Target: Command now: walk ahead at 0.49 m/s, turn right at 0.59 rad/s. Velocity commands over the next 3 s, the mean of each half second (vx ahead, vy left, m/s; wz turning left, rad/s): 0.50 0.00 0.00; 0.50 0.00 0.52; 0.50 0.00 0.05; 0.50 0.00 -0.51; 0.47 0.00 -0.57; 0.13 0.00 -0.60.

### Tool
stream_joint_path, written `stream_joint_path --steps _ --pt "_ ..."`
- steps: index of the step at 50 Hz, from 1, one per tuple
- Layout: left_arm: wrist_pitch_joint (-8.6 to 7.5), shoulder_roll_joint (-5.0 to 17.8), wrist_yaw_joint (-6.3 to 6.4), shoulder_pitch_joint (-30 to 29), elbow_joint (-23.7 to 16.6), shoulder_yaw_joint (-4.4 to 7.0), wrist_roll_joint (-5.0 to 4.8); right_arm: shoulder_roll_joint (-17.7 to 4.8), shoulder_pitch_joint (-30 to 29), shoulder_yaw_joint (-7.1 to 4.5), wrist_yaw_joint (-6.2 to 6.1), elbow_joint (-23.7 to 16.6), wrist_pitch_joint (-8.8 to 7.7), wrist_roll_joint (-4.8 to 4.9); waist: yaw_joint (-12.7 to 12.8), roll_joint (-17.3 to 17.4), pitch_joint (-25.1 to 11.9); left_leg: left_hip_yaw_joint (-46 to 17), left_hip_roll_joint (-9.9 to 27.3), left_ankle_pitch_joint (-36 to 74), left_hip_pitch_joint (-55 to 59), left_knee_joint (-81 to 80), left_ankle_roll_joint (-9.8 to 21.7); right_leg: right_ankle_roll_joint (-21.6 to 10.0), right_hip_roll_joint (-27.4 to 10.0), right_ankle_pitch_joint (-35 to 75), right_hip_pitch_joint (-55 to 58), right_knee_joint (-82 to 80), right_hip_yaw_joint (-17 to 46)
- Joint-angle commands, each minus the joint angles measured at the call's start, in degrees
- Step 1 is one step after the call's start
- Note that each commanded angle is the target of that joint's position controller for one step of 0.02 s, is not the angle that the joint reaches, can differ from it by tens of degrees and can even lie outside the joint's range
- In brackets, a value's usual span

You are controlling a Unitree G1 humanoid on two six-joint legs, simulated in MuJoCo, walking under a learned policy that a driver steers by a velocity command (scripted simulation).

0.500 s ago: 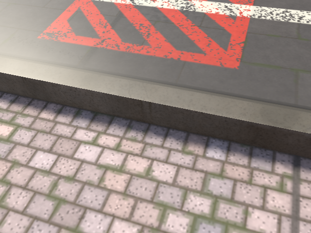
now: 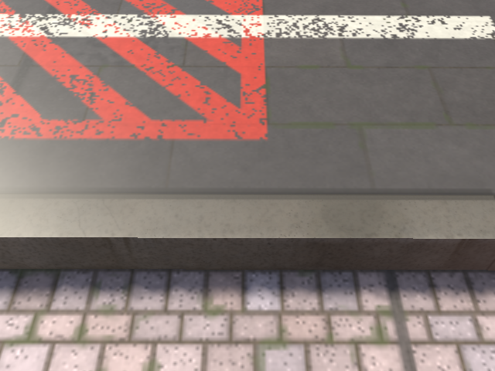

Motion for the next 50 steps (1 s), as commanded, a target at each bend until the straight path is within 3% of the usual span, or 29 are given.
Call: stream_joint_path --steps 1,4,5,7,9,12,14,16,17,18,19,20,21,22,23,24,27,32,37,39,40,41,42,43,44,45,46,48,50 --pt "0.21 1.8 -0.29 1.6 -4.7 0.7 -0.28 -4.9 1.3 -1.33 0.2 -1.4 -0.9 0.0 0.0 6.3 -2.5 -14.5 16.2 1.6 9.3 -14.8 9.3 0.2 -6.9 3.5 -10.3 -0.2 1.7" --pt "0.58 0.9 -0.14 -2.2 -7.3 0.14 0.63 -7.1 4.0 -2.07 0.52 0.7 -1.35 0.37 -0.4 4.1 -0.8 -10.7 17.0 6.7 8.6 -16.9 11.3 0.7 -7.5 7.3 -13.7 -6.6 2.2" --pt "0.32 0.7 -0.2 -3.2 -7.6 -0.09 0.89 -7.6 5.2 -2.13 0.68 1.4 -1.23 0.29 -0.5 3.7 -0.8 -9.8 16.7 7.6 9.1 -17.3 11.8 0.8 -7.3 9.4 -14.1 -9.9 2.2" --pt "-0.59 0.9 -0.89 -7.3 -9.0 -0.54 1.32 -8.3 5.2 -1.98 0.65 1.9 -0.5 1.11 -0.8 3.6 0.0 -7.5 15.1 9.4 9.6 -17.4 11.5 0.9 -7.6 15.3 -13.6 -18.5 -0.7" --pt "-1.66 0.8 -1.59 -12.6 -10.1 -0.98 1.24 -9.2 6.0 -1.91 0.61 1.9 0.18 2.02 -2.5 3.7 1.0 -5.1 13.0 9.4 8.2 -16.3 10.0 1.5 -6.0 19.5 -9.8 -27.2 -3.6" --pt "-2.35 1.9 -2.43 -18.1 -12.1 -1.08 0.52 -11.2 10.4 -2.12 0.63 3.4 1.03 2.44 -4.4 5.3 1.4 -7.5 14.6 7.2 11.1 -13.9 9.1 2.3 -4.0 18.5 -6.9 -34.3 -4.4" --pt "-2.91 4.0 -2.74 -18.2 -12.8 -0.5 0.25 -11.8 11.1 -2.23 0.5 3.9 1.68 2.67 -3.3 6.8 0.9 -10.0 16.4 5.9 13.9 -11.0 8.0 1.3 -3.0 15.3 -4.4 -38.3 -4.0" --pt "-3.34 6.7 -2.39 -11.0 -10.9 0.99 0.57 -11.5 10.4 -1.96 0.17 4.1 2.22 2.49 1.6 7.2 -3.0 -9.2 14.8 12.7 12.7 -2.5 5.7 -0.5 -0.7 14.3 7.8 -42.8 -5.5" --pt "-3.48 9.8 -1.54 -2.5 -8.7 2.49 1.27 -9.1 10.0 -1.09 0.01 3.5 1.9 1.81 5.5 5.7 -8.9 -6.6 11.1 14.6 7.5 8.9 3.6 -2.5 -2.8 16.0 21.3 -42.4 -3.6" --pt "-3.33 10.5 -1.14 10.1 -6.2 1.31 9.07 -4.4 12.2 -0.01 0.62 2.2 1.97 -2.28 7.7 -3.9 -16.7 -0.6 4.7 -4.7 -1.4 28.4 1.8 -3.0 -16.8 15.3 34.2 -43.0 9.2" --pt "-2.22 16.1 -0.78 11.8 -5.3 3.08 8.09 -1.1 19.6 0.33 0.73 1.7 2.14 -0.3 4.6 -19.1 -23.0 -1.7 -1.7 -26.2 -16.9 43.1 1.1 -8.9 -26.8 16.9 43.2 -49.7 30.0" --pt "-1.79 11.2 -1.07 7.4 -6.7 2.13 6.1 -6.0 16.6 -0.81 0.4 3.3 3.16 -0.75 4.3 -8.3 -17.2 -6.8 2.5 -22.5 -20.0 46.5 2.6 -7.8 -23.6 11.7 37.4 -50.8 26.0" --pt "-2.03 6.9 -1.32 2.4 -6.9 0.77 5.08 -5.9 12.8 -1.02 0.95 2.8 3.28 -0.43 2.7 -5.6 -9.9 -6.9 4.5 -17.0 -20.2 45.0 2.9 -6.4 -20.4 13.0 30.0 -51.8 17.4" --pt "-2.06 4.7 -1.57 -0.3 -6.6 0.13 4.63 -5.3 11.1 -1.01 1.31 2.7 3.59 -0.13 1.4 -4.2 -6.7 -6.4 5.9 -13.7 -18.6 43.0 2.3 -5.3 -18.2 16.6 25.1 -53.9 11.8" --pt "-2.17 3.8 -1.38 -1.4 -6.2 -0.18 3.96 -5.0 10.5 -1.11 1.57 2.8 4.27 -0.74 0.3 -5.1 -4.9 -6.1 6.7 -12.3 -17.1 41.4 1.7 -4.8 -16.7 19.6 22.1 -55.3 7.8" --pt "-2.41 3.8 -1.23 -1.6 -5.7 -0.17 3.66 -4.5 11.0 -1.09 1.95 3.0 5.0 -1.35 -0.5 -6.1 -4.5 -5.5 6.7 -11.0 -15.2 41.6 1.0 -4.7 -15.9 22.4 19.7 -56.3 4.9" --pt "-3.66 4.3 -0.98 -0.2 -4.1 0.27 3.25 -2.9 7.3 -0.93 2.78 1.4 5.9 -1.66 -1.4 -4.6 -3.5 -5.2 6.9 -6.2 -17.6 41.4 0.5 -6.3 -16.4 26.3 19.7 -59.0 -0.2" --pt "-3.64 4.5 -0.56 1.7 -1.6 0.66 3.37 -1.7 -2.1 -0.1 4.02 -2.3 5.91 -1.73 -0.1 -4.0 0.1 -3.5 7.7 1.9 -18.9 28.6 -0.4 -6.1 -15.4 23.7 20.1 -61.0 -8.9" --pt "-2.84 7.6 -0.29 3.2 0.2 1.61 3.34 -2.7 -8.0 0.12 4.49 -5.2 6.17 -1.97 1.0 -4.2 1.6 1.5 5.6 -1.4 -11.8 16.3 2.0 -3.9 -15.9 26.4 21.3 -57.4 -14.0" --pt "-2.03 8.9 -0.14 3.4 0.7 1.93 3.6 -3.2 -7.7 -0.16 4.17 -5.8 6.01 -2.2 0.7 -3.9 0.6 3.1 3.5 -5.3 -9.6 13.7 4.0 -3.1 -16.2 36.7 24.3 -51.4 -15.4" --pt "-1.49 9.6 -0.21 3.0 0.6 2.04 3.4 -3.7 -4.8 -0.5 3.89 -5.3 5.66 -2.28 -0.5 -3.1 -1.7 4.1 1.1 -6.2 -6.0 11.4 5.2 -2.6 -15.4 44.2 25.5 -44.2 -16.7" --pt "-0.85 9.6 -0.27 2.7 0.4 1.96 3.07 -4.3 2.2 -1.11 3.32 -3.2 4.88 -2.52 -3.6 -0.4 -5.9 5.1 -2.0 -4.4 2.3 7.3 6.8 -1.7 -13.3 46.5 24.0 -32.5 -18.7" --pt "-0.59 8.4 -0.11 3.2 -0.7 1.37 3.48 -7.8 11.4 -2.44 2.41 -0.8 4.34 -3.14 -7.1 4.8 -11.8 -2.5 2.2 -5.1 15.8 5.3 8.9 0.4 -11.5 34.6 14.3 -17.0 -19.1" --pt "-0.95 1.4 -0.84 4.9 -5.4 -0.39 3.38 -17.1 12.1 -4.56 1.32 -1.5 4.46 -2.72 -3.7 22.3 -14.5 -30.8 19.1 1.6 31.1 0.5 16.5 4.5 -1.3 -7.8 -10.7 1.6 -19.1" --pt "-0.84 5.3 -0.61 0.9 -5.1 0.14 4.32 -17.0 14.2 -4.82 1.19 -2.1 5.02 -0.9 -6.4 13.1 -17.0 -41.2 21.0 2.7 31.7 -5.6 18.3 4.2 -0.1 -11.2 -16.4 7.7 -6.5" --pt "-1.0 5.4 -0.8 -1.7 -5.5 0.14 3.86 -14.9 11.2 -4.43 0.81 -2.5 5.38 -0.49 -5.2 8.7 -11.2 -33.2 19.8 3.8 27.0 -5.4 17.4 3.4 -3.0 -5.4 -18.2 8.3 -4.5" --pt "-1.42 4.9 -0.78 -2.0 -4.8 -0.26 3.63 -10.8 7.5 -3.4 0.6 -3.1 5.47 -0.18 -3.0 4.7 -6.5 -27.7 17.1 6.9 19.8 -6.2 15.7 3.2 -5.1 -0.1 -15.7 3.8 -4.2" --pt "-0.44 4.7 -0.65 -1.6 -4.5 -0.38 4.6 -7.4 3.1 -2.27 0.28 -4.4 5.06 0.16 0.4 4.2 -4.7 -21.2 12.5 16.2 11.8 -7.9 13.1 3.7 -6.2 2.0 -8.9 -1.4 -3.8" --pt "0.99 3.7 -0.9 -1.3 -4.8 -0.74 5.07 -7.1 4.3 -2.04 0.38 -4.5 4.22 0.14 1.1 3.9 -7.0 -18.8 11.3 26.8 11.0 -6.9 13.2 4.3 -5.1 2.8 -7.3 0.7 -4.7"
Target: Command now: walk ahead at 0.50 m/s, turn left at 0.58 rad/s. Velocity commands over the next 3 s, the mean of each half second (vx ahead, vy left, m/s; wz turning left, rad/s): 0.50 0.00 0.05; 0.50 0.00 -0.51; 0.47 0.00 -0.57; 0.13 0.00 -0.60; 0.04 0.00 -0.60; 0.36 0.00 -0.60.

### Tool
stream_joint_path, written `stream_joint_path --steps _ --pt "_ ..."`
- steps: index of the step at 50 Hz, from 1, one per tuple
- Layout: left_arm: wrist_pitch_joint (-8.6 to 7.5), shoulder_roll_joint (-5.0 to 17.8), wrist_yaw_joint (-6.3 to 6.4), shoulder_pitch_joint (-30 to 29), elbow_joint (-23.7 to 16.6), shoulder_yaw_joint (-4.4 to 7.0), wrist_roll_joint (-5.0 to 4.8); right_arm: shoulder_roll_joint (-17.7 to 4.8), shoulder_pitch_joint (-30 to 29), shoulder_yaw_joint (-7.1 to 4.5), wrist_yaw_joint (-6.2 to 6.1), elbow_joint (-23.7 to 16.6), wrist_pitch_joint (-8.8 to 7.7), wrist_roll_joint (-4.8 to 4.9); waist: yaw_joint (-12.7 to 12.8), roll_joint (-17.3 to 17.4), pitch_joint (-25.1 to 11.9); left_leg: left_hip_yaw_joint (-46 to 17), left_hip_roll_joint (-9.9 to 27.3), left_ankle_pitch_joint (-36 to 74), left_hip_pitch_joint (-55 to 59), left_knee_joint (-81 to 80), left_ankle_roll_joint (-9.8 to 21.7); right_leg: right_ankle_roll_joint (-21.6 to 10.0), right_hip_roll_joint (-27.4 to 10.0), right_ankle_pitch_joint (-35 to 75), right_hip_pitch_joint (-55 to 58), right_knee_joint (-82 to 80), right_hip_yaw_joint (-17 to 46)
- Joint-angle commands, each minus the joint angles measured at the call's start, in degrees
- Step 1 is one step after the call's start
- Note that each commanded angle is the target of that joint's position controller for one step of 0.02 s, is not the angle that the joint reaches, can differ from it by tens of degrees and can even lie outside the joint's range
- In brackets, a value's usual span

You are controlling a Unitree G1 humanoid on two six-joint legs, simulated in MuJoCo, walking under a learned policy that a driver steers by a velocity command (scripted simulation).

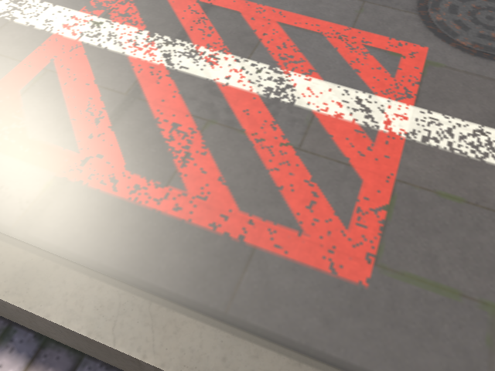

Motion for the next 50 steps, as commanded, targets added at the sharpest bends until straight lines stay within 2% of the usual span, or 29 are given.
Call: stream_joint_path --steps 1,5,8,13,17,19,21,22,23,24,25,26,27,28,29,30,31,33,34,35,36,37,39,41,43,46,48,49,50 --pt "0.99 4.5 -0.17 3.9 -3.0 0.91 0.54 -7.2 2.4 -1.69 -0.43 -3.3 -1.46 0.55 1.3 3.5 -8.0 -15.6 14.8 32.1 9.9 -10.2 8.0 0.7 -0.3 2.9 -5.0 1.1 1.0" --pt "2.03 2.6 0.25 1.2 -4.1 0.42 0.48 -7.1 6.5 -1.77 -1.12 -3.2 -1.37 -0.29 0.0 6.5 -7.9 -17.5 14.0 23.8 10.8 -10.2 9.7 1.4 1.2 2.7 -12.1 10.8 -1.4" --pt "2.03 1.5 1.08 -7.5 -7.9 0.41 0.47 -6.6 16.3 -1.17 -1.24 -0.1 -1.99 -0.35 -3.9 4.7 -3.9 -26.5 19.7 6.4 22.6 -11.4 13.8 -1.0 0.8 -6.6 -39.8 38.2 -0.4" --pt "1.82 -4.0 1.67 -17.5 -13.6 -2.27 -1.36 -4.8 23.4 0.28 -1.61 6.1 -3.6 -1.79 -4.2 4.0 2.7 -22.4 22.9 2.5 26.8 -11.9 9.0 -6.0 4.6 -17.0 -63.9 60.8 2.7" --pt "2.84 -7.6 1.75 -23.4 -19.7 -5.11 -1.58 -3.0 21.2 2.29 -1.47 10.5 -3.39 -0.44 -1.0 2.8 7.1 -9.8 18.1 -3.5 12.0 -21.0 2.5 -7.6 5.8 -15.9 -57.4 46.0 -1.2" --pt "4.26 -5.9 0.56 -21.8 -21.4 -5.45 -0.15 -4.0 19.6 2.52 -3.05 10.8 -2.55 0.89 0.0 2.1 3.7 -4.8 17.2 14.8 6.3 -29.8 3.6 -8.1 3.4 -10.5 -38.3 31.6 -8.3" --pt "4.57 -5.8 0.08 -14.9 -17.8 -5.27 -1.21 -5.3 15.5 2.71 -3.26 8.0 -2.51 2.54 2.3 1.7 -2.9 4.8 16.3 58.2 6.1 -24.2 2.4 -10.7 5.1 -8.4 -16.5 20.0 -13.2" --pt "4.73 -4.9 -0.16 -11.6 -16.2 -4.92 -1.49 -8.5 16.5 1.88 -3.2 7.6 -2.91 3.29 3.1 5.6 -8.6 4.1 18.6 83.1 8.3 -18.2 2.9 -10.9 7.7 -7.8 -7.1 16.6 -14.8" --pt "4.57 -2.8 -0.29 -6.0 -13.8 -3.79 -1.91 -11.2 16.6 1.09 -3.26 7.4 -2.76 2.88 6.0 9.5 -12.8 3.8 20.2 97.8 13.4 -8.3 2.8 -11.3 10.1 -10.7 -2.4 11.9 -14.6" --pt "4.14 -1.3 -0.59 0.2 -11.4 -2.89 -1.96 -12.3 16.7 0.24 -3.33 6.9 -2.32 2.11 7.8 13.1 -17.4 2.9 21.6 104.2 19.5 3.4 2.5 -12.3 12.5 -14.8 1.2 4.9 -11.5" --pt "3.44 2.1 -1.27 6.7 -8.6 -1.13 -1.36 -13.0 15.8 -0.54 -3.03 5.4 -2.43 1.82 11.3 13.3 -22.0 3.9 19.9 99.6 16.9 18.9 1.8 -15.1 12.6 -15.0 11.5 -3.4 -1.7" --pt "2.94 10.1 -1.15 12.2 -5.8 1.36 -1.54 -8.0 13.2 0.23 -1.54 1.1 -3.68 1.99 11.4 -3.5 -22.4 1.7 9.0 43.5 -4.8 46.4 -2.5 -22.7 -1.6 -16.6 23.3 -23.4 35.2" --pt "4.76 13.6 0.62 11.2 -4.8 3.39 -2.54 -8.3 8.1 -0.92 1.13 -2.1 -4.87 -1.61 10.2 -10.9 -24.0 -4.2 -1.3 3.1 -19.4 68.0 -4.3 -26.1 -5.5 -4.5 27.0 -45.5 66.1" --pt "4.19 11.8 1.04 5.5 -3.9 3.39 -2.88 -3.5 8.6 0.46 2.22 -4.7 -5.14 -2.2 4.5 -3.8 -18.2 -9.6 2.8 2.3 -27.4 75.3 -3.3 -24.3 -7.5 -10.8 23.2 -44.8 61.6" --pt "-0.11 5.8 -2.58 15.0 -0.2 0.51 1.86 -2.8 4.4 1.08 4.16 -2.7 -3.27 -1.6 10.7 7.7 2.8 -23.4 0.2 11.8 -39.3 83.5 -1.8 -19.0 -3.4 -17.8 7.6 -41.3 51.1" --pt "-1.7 3.3 -3.52 14.1 5.6 0.64 1.55 -0.9 4.1 2.37 3.78 -4.9 -3.12 -3.71 4.9 2.7 -0.9 -19.4 0.7 8.1 -42.3 89.7 -0.1 -20.6 -3.6 -9.5 8.4 -40.8 45.8" --pt "-2.97 -1.0 -4.13 8.3 7.9 -0.65 1.7 2.2 4.5 3.77 2.92 -6.9 -2.5 -4.85 -1.0 7.0 -2.5 -19.7 2.3 8.2 -44.4 87.9 1.7 -19.4 -2.4 -10.2 5.1 -39.8 38.9" --pt "-3.62 -6.0 -4.46 -0.4 9.4 -2.57 1.67 2.1 5.6 4.89 2.44 -5.7 -1.08 -4.49 -6.5 5.9 -2.8 -17.9 4.7 6.6 -48.8 89.7 4.3 -17.4 0.9 -9.4 -1.4 -41.4 29.2" --pt "-4.01 -4.3 -5.27 -1.2 10.4 -2.66 3.49 0.0 5.3 4.95 1.59 -7.0 -0.62 -4.28 -8.7 7.5 -4.2 -14.3 6.2 10.7 -45.9 81.9 4.0 -14.6 3.6 -6.8 -4.4 -43.1 23.0" --pt "-4.7 -1.3 -5.87 -3.5 8.8 -1.57 2.81 -1.7 2.3 4.34 1.32 -8.4 -1.21 -2.37 -8.7 5.9 -4.8 -7.8 8.4 10.1 -36.6 73.4 3.1 -11.6 6.7 -1.9 -10.8 -45.1 11.9" --pt "-6.06 0.3 -5.35 -3.8 6.9 -1.44 2.02 -2.8 0.6 3.89 1.2 -9.3 -2.27 -2.37 -8.0 1.9 -6.1 -4.6 8.8 10.4 -30.6 70.7 0.1 -11.3 8.0 2.1 -14.6 -46.7 12.1" --pt "-7.31 -0.1 -4.64 1.7 8.5 -1.78 2.42 -2.0 -2.4 3.9 0.95 -10.4 -3.28 -2.27 -6.0 0.4 -5.8 -3.9 9.6 10.4 -29.3 68.1 -2.2 -9.4 9.0 7.8 -12.7 -46.1 12.4" --pt "-7.74 2.1 -3.63 12.3 10.1 -1.34 1.99 -1.7 -9.1 4.18 0.99 -11.0 -3.77 -2.24 -0.1 -0.8 -5.3 -2.2 8.6 7.2 -32.6 57.4 -6.0 -8.7 8.9 19.6 -0.7 -44.8 11.6" --pt "-7.47 3.6 -3.87 15.9 8.8 -0.39 0.76 0.2 -16.7 4.98 1.39 -13.5 -3.1 -2.3 3.4 -1.7 -6.0 -0.6 8.2 7.7 -30.2 38.2 -8.4 -10.0 7.5 25.6 8.7 -46.5 13.5" --pt "-6.81 3.2 -5.31 17.6 7.8 0.0 -0.94 2.5 -21.5 5.21 2.02 -15.5 -1.91 -2.68 3.9 -3.3 -4.1 0.2 7.2 7.9 -23.0 20.5 -10.1 -13.0 3.9 28.6 13.5 -49.4 17.1" --pt "-5.86 7.9 -6.31 18.6 8.0 2.19 -1.14 -0.4 -23.5 3.98 2.07 -15.5 -1.3 -1.8 2.2 -3.5 0.2 0.3 4.3 11.1 -17.7 6.0 -9.5 -12.3 -1.0 42.8 22.1 -48.2 20.4" --pt "-5.18 10.3 -5.95 17.0 7.7 3.39 -0.48 -4.2 -17.8 2.64 0.79 -13.2 -2.33 -0.44 -0.9 -2.5 -3.0 0.5 3.5 12.0 -10.2 0.6 -6.5 -8.1 -2.1 61.2 27.5 -41.8 20.7" --pt "-5.16 9.8 -6.08 14.4 6.8 3.26 0.57 -5.8 -4.2 1.79 -0.13 -9.3 -3.64 1.14 -5.8 -1.8 -10.8 -1.3 6.4 17.6 7.2 4.7 -2.1 -4.5 -0.5 67.6 23.0 -32.9 19.0" --pt "-5.92 3.8 -5.47 14.7 4.8 1.37 1.04 -7.7 13.5 1.2 -1.07 -4.5 -4.58 0.4 -9.5 5.2 -24.9 -7.6 15.0 32.5 33.4 13.4 5.7 -2.4 4.8 55.7 12.6 -18.0 17.9"
Over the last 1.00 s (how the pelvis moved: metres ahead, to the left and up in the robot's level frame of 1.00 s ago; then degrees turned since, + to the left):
0.46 0.02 0.00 21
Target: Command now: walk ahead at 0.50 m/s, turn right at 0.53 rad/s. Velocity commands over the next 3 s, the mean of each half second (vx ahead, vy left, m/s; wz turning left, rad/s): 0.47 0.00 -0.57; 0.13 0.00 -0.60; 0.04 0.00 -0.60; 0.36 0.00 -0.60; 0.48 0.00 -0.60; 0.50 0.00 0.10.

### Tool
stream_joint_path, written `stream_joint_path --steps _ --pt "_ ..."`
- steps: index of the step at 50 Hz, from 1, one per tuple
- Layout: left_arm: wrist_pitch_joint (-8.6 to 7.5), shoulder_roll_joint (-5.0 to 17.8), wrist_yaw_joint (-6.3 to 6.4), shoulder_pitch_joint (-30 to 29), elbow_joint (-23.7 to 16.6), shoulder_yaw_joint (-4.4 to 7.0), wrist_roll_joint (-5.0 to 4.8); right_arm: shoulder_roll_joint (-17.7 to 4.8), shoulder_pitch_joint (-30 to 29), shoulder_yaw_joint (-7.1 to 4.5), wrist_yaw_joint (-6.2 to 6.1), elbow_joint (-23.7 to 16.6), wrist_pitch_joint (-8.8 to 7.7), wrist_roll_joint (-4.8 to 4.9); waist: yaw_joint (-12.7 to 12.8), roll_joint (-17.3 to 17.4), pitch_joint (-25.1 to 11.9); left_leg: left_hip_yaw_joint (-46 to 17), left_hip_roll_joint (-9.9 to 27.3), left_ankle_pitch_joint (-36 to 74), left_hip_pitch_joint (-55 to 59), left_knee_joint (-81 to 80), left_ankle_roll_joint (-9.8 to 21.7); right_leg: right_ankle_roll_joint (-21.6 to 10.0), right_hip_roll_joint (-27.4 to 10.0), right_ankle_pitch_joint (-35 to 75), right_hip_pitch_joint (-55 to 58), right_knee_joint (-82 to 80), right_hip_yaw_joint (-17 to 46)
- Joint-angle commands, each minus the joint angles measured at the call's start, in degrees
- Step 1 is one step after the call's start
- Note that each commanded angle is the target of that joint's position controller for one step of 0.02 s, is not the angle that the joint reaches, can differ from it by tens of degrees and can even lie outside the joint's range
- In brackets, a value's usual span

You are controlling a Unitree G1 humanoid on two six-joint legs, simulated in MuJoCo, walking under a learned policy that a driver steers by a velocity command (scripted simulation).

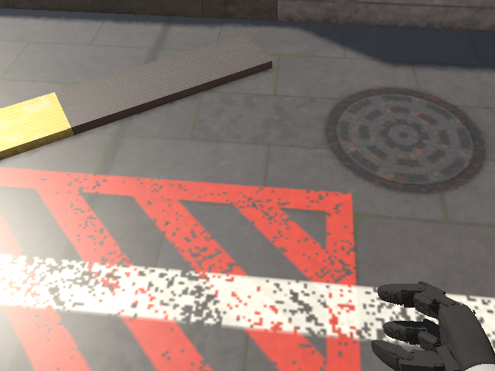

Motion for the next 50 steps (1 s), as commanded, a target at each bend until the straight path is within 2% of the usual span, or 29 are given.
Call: stream_joint_path --steps 1,2,3,4,6,8,9,10,11,13,19,21,23,24,25,26,27,28,29,30,34,38,42,45,46,47,48,49,50 --pt "-1.88 -5.7 1.38 9.6 -4.9 -2.4 2.07 -11.1 38.6 -4.44 -0.97 8.4 -2.56 0.13 -11.4 24.4 -32.7 -34.8 26.7 30.0 78.5 4.1 30.9 11.0 2.9 3.5 -43.1 47.9 0.7" --pt "-0.99 3.3 0.24 -1.7 -6.1 0.06 -0.74 -9.7 41.5 -4.92 -2.47 10.3 -1.76 -2.94 -16.4 8.3 -19.0 -39.6 25.3 13.5 66.5 -7.3 22.5 7.8 0.3 0.5 -53.5 57.8 -1.7" --pt "-0.12 4.0 0.6 -7.4 -6.9 0.73 -1.79 -10.1 31.7 -5.26 -2.89 9.9 -1.57 -1.78 -13.0 5.6 -5.3 -30.0 23.8 4.8 49.4 -10.6 16.6 4.9 -4.5 7.8 -55.2 61.1 -2.8" --pt "0.29 5.3 1.83 -8.8 -6.6 0.95 -0.88 -6.0 23.0 -4.08 -3.27 8.6 -1.28 -1.12 -9.8 1.9 -1.3 -22.3 21.9 4.7 35.5 -14.9 14.4 3.5 -8.9 13.5 -50.7 54.8 -3.3" --pt "0.93 1.7 2.13 -11.4 -7.0 -0.23 2.36 1.5 18.0 -1.87 -3.24 8.6 -0.8 -0.28 -5.4 3.7 -2.1 -13.7 17.9 9.6 28.1 -20.2 13.2 3.2 -13.2 12.6 -43.2 47.0 -4.5" --pt "1.51 -1.2 1.49 -14.7 -7.7 -0.88 0.9 1.1 17.8 -2.54 -3.57 10.0 -1.67 -0.53 -4.2 3.7 -1.7 -8.4 16.6 7.1 25.9 -24.1 13.0 3.5 -14.4 9.6 -43.5 44.7 -6.5" --pt "2.91 1.5 4.37 -16.1 -11.6 0.55 -8.8 -6.8 18.9 -4.97 -2.52 11.0 -2.74 1.19 -3.7 0.3 3.7 -4.5 15.3 4.9 23.9 -24.1 9.0 3.8 -14.7 15.1 -46.5 44.9 -6.3" --pt "3.49 1.0 5.6 -17.1 -12.1 -0.01 -8.71 -7.9 18.7 -5.44 -2.28 11.8 -3.01 1.35 -3.3 0.6 4.2 -3.0 15.4 4.7 22.2 -25.0 8.0 4.1 -15.1 18.0 -48.2 43.1 -5.5" --pt "3.75 1.1 6.05 -17.0 -13.1 0.0 -7.29 -7.8 18.5 -5.38 -2.22 12.0 -2.97 1.09 -2.6 1.0 4.8 -0.7 15.2 6.2 20.2 -25.5 8.0 4.6 -15.1 21.0 -47.8 40.7 -5.3" --pt "4.07 1.4 5.69 -18.3 -14.8 0.21 -5.44 -7.8 18.0 -5.4 -2.45 12.5 -2.7 0.56 -1.8 3.9 5.4 5.4 12.6 8.0 16.6 -25.4 7.3 4.9 -15.0 28.5 -44.0 31.7 -7.6" --pt "4.57 1.3 3.19 -32.2 -20.2 0.29 -5.15 -11.5 26.1 -6.73 -3.51 15.0 -1.48 1.89 -7.7 1.9 7.7 9.5 15.6 11.3 32.1 -22.5 5.1 2.3 -13.5 33.0 -43.3 10.0 -12.6" --pt "4.56 3.0 2.52 -32.8 -21.7 1.12 -4.46 -12.7 25.7 -7.21 -3.83 14.5 -0.02 1.92 -6.9 3.4 7.3 11.0 15.8 31.2 36.4 -15.4 3.6 0.8 -9.8 26.7 -40.2 6.6 -16.5" --pt "4.36 6.0 2.14 -23.8 -20.3 2.83 -3.84 -14.3 25.1 -7.87 -4.77 13.5 1.37 2.16 -2.2 6.7 2.1 12.0 14.7 48.0 37.2 -1.2 1.7 -1.0 -4.6 23.2 -28.3 3.8 -19.5" --pt "4.3 9.7 2.75 -14.3 -17.9 4.71 -3.7 -14.4 24.3 -7.89 -5.03 12.7 1.57 2.37 2.3 5.6 -2.2 12.7 12.1 43.3 31.9 11.0 -0.5 -3.1 -3.3 30.0 -14.8 -2.2 -17.7" --pt "4.96 15.3 4.45 -8.2 -16.7 6.23 -3.02 -11.6 25.4 -6.96 -4.84 10.2 0.74 0.44 2.8 -3.4 -8.7 12.3 8.0 9.8 13.4 30.4 -3.6 -6.9 -13.7 52.8 5.8 2.8 -3.8" --pt "4.75 19.5 4.89 -11.7 -19.5 6.04 -1.98 -6.2 30.4 -4.7 -3.59 7.2 -1.22 -0.15 -2.7 -15.4 -19.4 4.1 -3.4 -35.7 -8.3 54.0 -7.0 -22.1 -31.0 71.1 24.9 0.6 27.2" --pt "5.47 15.9 5.21 -9.2 -20.4 5.58 -1.87 -11.3 26.3 -5.69 -2.58 6.8 -2.71 1.27 1.8 -7.4 -27.0 -7.2 -0.2 -32.7 -8.8 56.9 -6.1 -21.4 -29.4 69.2 23.0 -2.2 24.9" --pt "5.54 13.1 5.47 -13.1 -20.7 4.96 -2.49 -11.0 20.9 -5.51 -2.65 4.5 -2.7 2.73 0.7 -6.0 -20.1 -6.7 2.3 -28.5 -12.1 55.1 -5.4 -18.6 -26.5 64.5 17.2 -2.1 17.0" --pt "5.65 10.9 5.61 -16.3 -20.9 4.63 -3.88 -10.2 19.9 -5.48 -3.46 4.9 -2.12 1.82 -1.8 0.3 -12.2 -5.4 4.4 -24.6 -12.2 49.2 -5.6 -15.0 -23.0 58.9 6.4 -3.9 11.2" --pt "5.83 9.3 5.91 -19.0 -21.6 4.13 -4.33 -10.8 19.1 -5.92 -4.22 4.8 -0.97 0.79 -3.4 1.4 -8.3 -5.1 5.7 -22.8 -9.6 45.5 -6.0 -13.3 -20.8 54.7 -2.5 -5.8 8.7" --pt "6.02 10.8 6.27 -21.5 -21.5 4.58 -2.57 -8.0 19.6 -5.69 -5.09 3.3 1.87 0.27 -7.4 -1.9 -4.3 -3.1 4.1 -20.1 0.4 32.1 -6.8 -12.0 -16.8 56.4 -21.6 -8.4 3.7" --pt "7.63 11.5 7.56 -21.6 -21.5 5.01 -3.63 -7.1 15.8 -5.16 -5.07 2.3 2.36 0.32 -6.3 -4.2 -7.6 -3.9 1.9 -10.8 3.9 21.1 -7.1 -9.2 -14.4 47.0 -22.6 -6.5 3.8" --pt "9.15 10.8 7.88 -20.8 -21.7 4.99 -3.86 -8.0 11.3 -5.61 -4.29 0.4 2.84 1.1 -4.6 -7.8 -6.1 -4.7 -0.4 -10.5 6.8 11.4 -6.6 -6.7 -13.1 30.5 -21.8 -5.1 8.8" --pt "9.62 9.0 8.04 -21.6 -22.3 4.42 -4.4 -8.4 14.4 -6.55 -3.67 0.6 1.95 1.14 -7.0 -8.8 -4.3 -4.2 -0.3 -3.3 16.1 -6.1 -4.1 -2.9 -10.5 25.8 -21.8 0.7 11.3" --pt "9.6 5.7 8.07 -19.3 -22.7 3.5 -3.76 -11.8 16.8 -7.54 -3.88 0.5 1.82 0.13 -6.2 -3.1 -5.4 -11.9 9.9 1.0 23.6 -8.5 -0.6 0.3 -6.9 13.4 -27.5 9.7 7.8" --pt "9.16 4.5 8.08 -15.2 -23.7 3.3 -3.83 -16.7 15.4 -8.78 -4.03 -0.1 2.62 -1.8 -2.5 15.6 -3.4 -27.1 23.0 13.9 27.6 -11.9 9.1 4.1 2.1 -6.3 -39.5 21.4 -3.5" --pt "8.14 9.6 7.67 -15.1 -23.6 4.66 -3.27 -14.5 16.2 -8.72 -4.15 -0.6 2.47 -2.1 -3.6 18.2 -5.4 -35.9 27.7 13.7 26.4 -13.9 15.7 6.7 -1.6 -8.5 -42.5 35.6 -3.5" --pt "8.35 12.5 7.49 -15.8 -22.4 5.73 -3.95 -11.3 14.1 -7.96 -4.56 -1.7 2.54 -1.53 -3.8 12.2 -4.2 -28.9 24.7 11.0 24.8 -12.5 14.5 7.7 -3.5 -4.2 -42.5 41.9 -3.1" --pt "9.25 12.2 7.76 -15.8 -21.1 5.94 -4.14 -9.2 11.4 -7.49 -4.68 -2.1 2.89 -0.56 -3.1 8.3 -2.3 -21.6 19.9 8.7 22.8 -11.7 11.3 8.8 -4.7 -0.6 -41.7 44.2 -4.4"
Over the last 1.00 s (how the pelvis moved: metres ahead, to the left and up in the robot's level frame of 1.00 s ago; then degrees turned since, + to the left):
0.62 -0.09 0.15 -19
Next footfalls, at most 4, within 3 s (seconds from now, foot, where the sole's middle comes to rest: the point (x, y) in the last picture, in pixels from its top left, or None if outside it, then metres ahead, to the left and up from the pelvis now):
0.50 right None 0.44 -0.18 -0.75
0.92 left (279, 344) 0.58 0.00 -0.75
1.30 right None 0.37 -0.18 -0.75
1.76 left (319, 343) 0.59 -0.11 -0.75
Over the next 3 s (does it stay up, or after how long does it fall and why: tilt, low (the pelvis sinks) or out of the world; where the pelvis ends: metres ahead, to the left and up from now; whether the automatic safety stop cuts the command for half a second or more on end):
stays up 0.58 -0.76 0.03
